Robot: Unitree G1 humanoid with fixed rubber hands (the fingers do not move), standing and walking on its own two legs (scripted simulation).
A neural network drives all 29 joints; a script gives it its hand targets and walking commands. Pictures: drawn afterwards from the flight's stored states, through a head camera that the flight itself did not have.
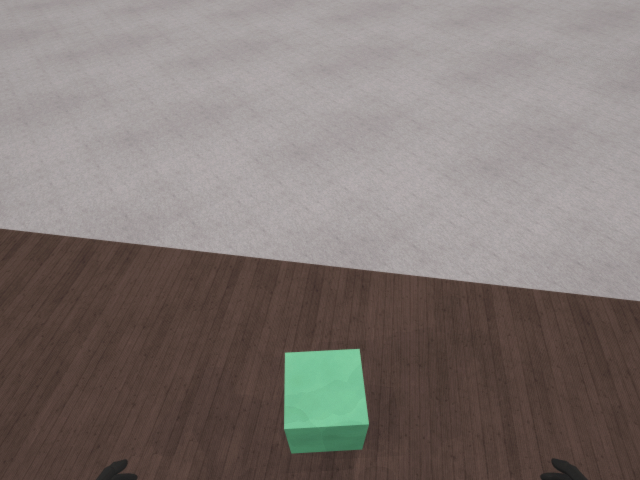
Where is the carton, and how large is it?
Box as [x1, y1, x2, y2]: [284, 349, 368, 453]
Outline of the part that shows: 359,349 285,353 284,430 291,453 361,449 368,425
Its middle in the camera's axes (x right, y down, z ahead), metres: +0.01 +0.46 +1.10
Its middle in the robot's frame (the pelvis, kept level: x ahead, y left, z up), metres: +0.43 +0.02 -0.66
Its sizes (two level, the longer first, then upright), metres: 0.210 0.200 0.250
